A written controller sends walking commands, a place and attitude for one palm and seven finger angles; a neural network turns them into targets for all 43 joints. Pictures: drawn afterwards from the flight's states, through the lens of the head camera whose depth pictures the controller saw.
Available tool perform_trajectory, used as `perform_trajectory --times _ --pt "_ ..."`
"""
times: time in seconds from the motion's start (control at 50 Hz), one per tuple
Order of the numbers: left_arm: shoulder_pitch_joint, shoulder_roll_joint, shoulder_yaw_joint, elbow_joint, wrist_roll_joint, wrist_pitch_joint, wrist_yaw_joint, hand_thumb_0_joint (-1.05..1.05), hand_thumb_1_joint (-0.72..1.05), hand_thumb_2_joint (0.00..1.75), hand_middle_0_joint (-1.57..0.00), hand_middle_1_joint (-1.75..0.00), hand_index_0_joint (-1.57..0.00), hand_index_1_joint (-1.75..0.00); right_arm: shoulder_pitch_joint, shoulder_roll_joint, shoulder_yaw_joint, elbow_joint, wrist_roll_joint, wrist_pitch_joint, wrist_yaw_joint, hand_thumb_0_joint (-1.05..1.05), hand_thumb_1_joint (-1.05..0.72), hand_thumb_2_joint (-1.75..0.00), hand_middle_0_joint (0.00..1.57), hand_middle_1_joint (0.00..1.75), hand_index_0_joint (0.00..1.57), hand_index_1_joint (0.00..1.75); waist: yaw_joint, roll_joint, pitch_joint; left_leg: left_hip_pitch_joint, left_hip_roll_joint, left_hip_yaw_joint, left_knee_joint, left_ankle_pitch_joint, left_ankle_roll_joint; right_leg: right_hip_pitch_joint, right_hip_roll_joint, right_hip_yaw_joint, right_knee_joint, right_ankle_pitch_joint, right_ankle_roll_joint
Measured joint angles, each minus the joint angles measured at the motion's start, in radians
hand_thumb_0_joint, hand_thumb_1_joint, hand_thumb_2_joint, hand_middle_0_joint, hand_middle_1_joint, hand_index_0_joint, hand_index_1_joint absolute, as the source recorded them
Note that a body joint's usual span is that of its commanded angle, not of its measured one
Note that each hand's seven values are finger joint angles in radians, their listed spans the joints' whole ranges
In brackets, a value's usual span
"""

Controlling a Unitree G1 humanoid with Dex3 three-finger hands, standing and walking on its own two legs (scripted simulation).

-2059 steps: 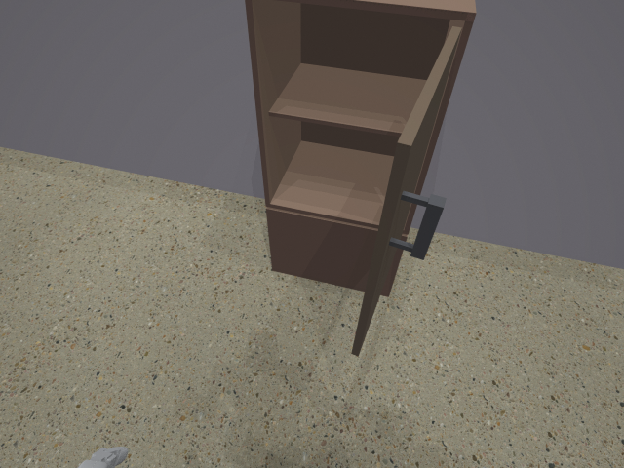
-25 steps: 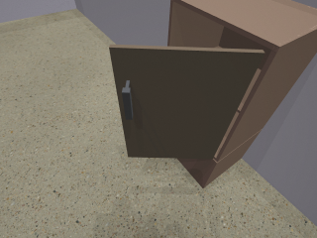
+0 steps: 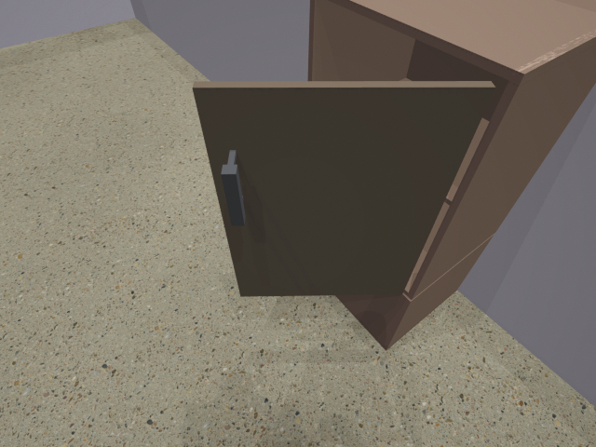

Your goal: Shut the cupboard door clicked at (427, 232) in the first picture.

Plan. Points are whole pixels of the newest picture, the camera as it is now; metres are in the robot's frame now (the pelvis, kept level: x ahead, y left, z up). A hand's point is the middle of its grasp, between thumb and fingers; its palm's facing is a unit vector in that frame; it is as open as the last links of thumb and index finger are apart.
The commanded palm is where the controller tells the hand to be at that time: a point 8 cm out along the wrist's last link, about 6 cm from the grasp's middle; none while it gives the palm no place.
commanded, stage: look again from close up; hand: left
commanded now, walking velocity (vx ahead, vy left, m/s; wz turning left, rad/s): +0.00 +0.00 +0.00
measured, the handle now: (235, 188) +0.51 +0.13 +0.05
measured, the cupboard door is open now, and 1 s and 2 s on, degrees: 54 54 54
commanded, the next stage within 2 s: shuffle to correct the standing spot in 0.36 s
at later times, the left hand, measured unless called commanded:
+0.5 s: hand out of the picture -0.01 +0.21 -0.18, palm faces +0.00 -0.98 -0.21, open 7.4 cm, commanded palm none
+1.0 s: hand out of the picture -0.03 +0.12 -0.18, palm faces +0.09 -0.98 -0.15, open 7.4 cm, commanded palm none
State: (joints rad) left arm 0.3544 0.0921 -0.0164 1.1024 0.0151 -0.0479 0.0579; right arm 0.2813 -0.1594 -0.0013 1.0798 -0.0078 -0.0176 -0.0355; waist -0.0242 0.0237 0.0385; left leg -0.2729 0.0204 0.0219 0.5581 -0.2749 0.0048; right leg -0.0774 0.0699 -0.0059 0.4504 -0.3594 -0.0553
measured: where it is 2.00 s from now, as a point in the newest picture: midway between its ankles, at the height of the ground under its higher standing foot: outside the picture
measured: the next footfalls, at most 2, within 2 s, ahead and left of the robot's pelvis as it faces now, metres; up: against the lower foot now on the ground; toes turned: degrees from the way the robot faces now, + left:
left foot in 1.08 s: +0.11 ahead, +0.06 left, +0.00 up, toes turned +11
right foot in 1.46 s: +0.16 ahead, -0.27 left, +0.00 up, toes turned -1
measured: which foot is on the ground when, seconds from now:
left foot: down 0.00-0.80, up 0.82-1.00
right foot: down 0.00-1.00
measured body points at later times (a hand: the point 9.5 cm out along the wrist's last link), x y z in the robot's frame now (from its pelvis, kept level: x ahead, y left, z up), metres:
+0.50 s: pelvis +0.00 +0.03 +0.00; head +0.01 +0.04 +0.45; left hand +0.00 +0.26 -0.16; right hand +0.02 -0.21 -0.15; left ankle +0.01 +0.11 -0.73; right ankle -0.08 -0.09 -0.73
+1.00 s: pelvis +0.04 -0.03 +0.00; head +0.06 -0.01 +0.44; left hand -0.03 +0.17 -0.17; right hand +0.08 -0.26 -0.15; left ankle +0.03 +0.07 -0.70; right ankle -0.05 -0.09 -0.73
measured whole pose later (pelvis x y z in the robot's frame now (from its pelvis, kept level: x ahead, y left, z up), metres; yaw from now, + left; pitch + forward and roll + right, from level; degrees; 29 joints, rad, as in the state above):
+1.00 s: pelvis +0.04 -0.03 +0.00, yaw +3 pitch +2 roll +0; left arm 0.41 0.13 0.00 1.07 0.04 -0.01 0.04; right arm 0.24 -0.14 -0.02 1.07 -0.02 0.01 -0.03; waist 0.02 -0.04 0.02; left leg -0.44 0.04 0.10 0.87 -0.45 0.03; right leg -0.09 0.06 -0.13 0.46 -0.40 -0.10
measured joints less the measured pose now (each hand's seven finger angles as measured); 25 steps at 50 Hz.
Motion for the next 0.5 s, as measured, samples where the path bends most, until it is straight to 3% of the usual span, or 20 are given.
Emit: perform_trajectory --times 0.18,0.5 --pt "-0.033 0.054 0.004 -0.047 0.000 0.029 -0.003 0.01 0.91 0.90 -0.20 -0.30 -0.20 -0.30 0.004 -0.005 0.009 -0.023 -0.004 0.000 0.000 0.01 -0.94 -0.90 0.20 0.30 0.20 0.30 0.014 -0.023 -0.044 0.008 -0.038 0.021 -0.006 0.004 0.029 -0.021 -0.041 0.012 0.055 -0.031 0.026" --pt "-0.042 0.100 0.001 -0.041 -0.003 0.045 -0.017 0.00 0.91 0.90 -0.20 -0.30 -0.20 -0.30 -0.028 -0.013 0.021 -0.005 0.000 -0.008 0.009 0.00 -0.91 -0.90 0.20 0.30 0.21 0.30 0.028 -0.055 -0.019 0.011 -0.056 0.036 -0.066 0.040 0.045 -0.033 -0.062 0.026 0.025 -0.006 0.044"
